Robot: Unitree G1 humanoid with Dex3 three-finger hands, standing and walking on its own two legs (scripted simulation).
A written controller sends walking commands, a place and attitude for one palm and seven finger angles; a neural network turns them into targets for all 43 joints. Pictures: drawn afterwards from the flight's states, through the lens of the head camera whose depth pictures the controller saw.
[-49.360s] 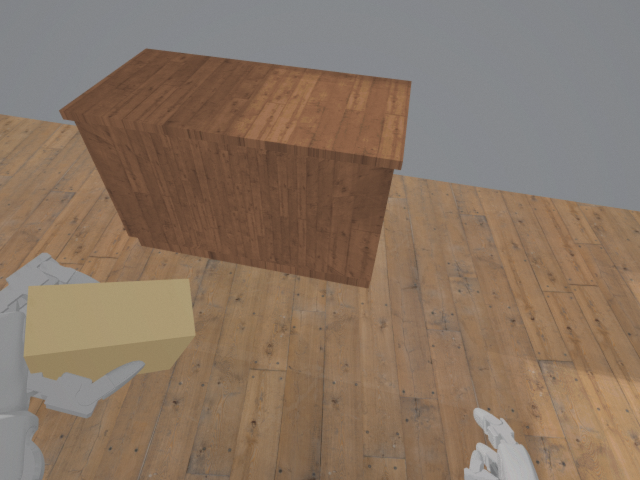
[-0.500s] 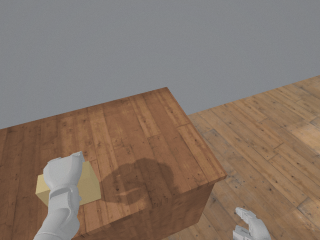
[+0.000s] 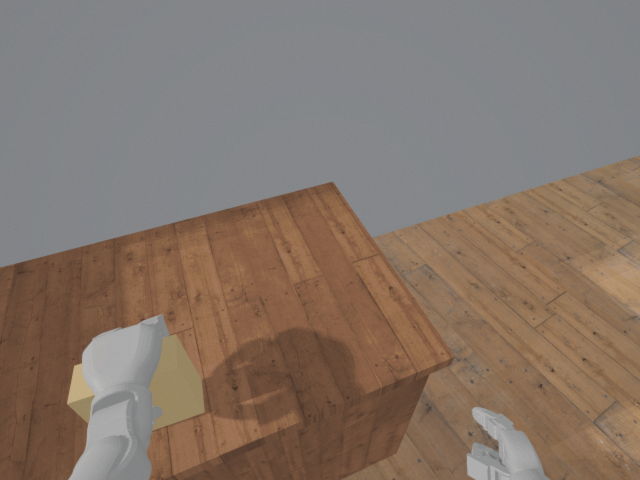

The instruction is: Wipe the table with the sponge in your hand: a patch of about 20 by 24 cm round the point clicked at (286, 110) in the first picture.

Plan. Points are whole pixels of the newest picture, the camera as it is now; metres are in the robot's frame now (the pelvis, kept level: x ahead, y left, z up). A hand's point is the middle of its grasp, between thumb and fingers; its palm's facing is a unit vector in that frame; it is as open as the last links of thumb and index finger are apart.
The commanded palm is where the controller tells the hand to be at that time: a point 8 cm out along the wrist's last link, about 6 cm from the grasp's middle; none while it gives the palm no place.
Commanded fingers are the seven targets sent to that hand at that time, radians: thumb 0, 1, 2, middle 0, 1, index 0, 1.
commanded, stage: lift the sponge slowly off the table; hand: left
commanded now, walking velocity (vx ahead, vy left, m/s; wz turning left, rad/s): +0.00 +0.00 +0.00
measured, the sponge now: (148, 397) +0.23 +0.28 -0.06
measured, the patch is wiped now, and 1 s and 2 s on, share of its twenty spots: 1.00 1.00 1.00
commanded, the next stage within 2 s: bring the sponge back beside the body in 1.68 s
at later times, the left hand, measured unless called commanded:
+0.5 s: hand (148, 382) +0.23 +0.25 +0.00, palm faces -0.06 -0.15 -0.99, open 9.9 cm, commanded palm +0.21 +0.25 +0.07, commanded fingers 0.00 0.10 1.30 -1.20 -1.60 -1.20 -1.60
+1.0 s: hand (141, 369) +0.23 +0.25 +0.04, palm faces -0.02 -0.14 -0.99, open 9.9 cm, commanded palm +0.20 +0.25 +0.11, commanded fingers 0.00 0.10 1.30 -1.20 -1.60 -1.20 -1.60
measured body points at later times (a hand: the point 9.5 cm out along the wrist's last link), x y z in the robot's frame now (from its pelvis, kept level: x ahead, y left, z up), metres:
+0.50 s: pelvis -0.01 +0.00 +0.01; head -0.02 -0.02 +0.46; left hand +0.23 +0.26 +0.05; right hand +0.23 -0.19 -0.08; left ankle -0.01 +0.06 -0.72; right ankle -0.03 -0.09 -0.72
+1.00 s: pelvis -0.01 -0.01 +0.01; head -0.03 -0.04 +0.46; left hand +0.23 +0.25 +0.09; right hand +0.22 -0.22 -0.07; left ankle -0.01 +0.06 -0.72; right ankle -0.03 -0.09 -0.72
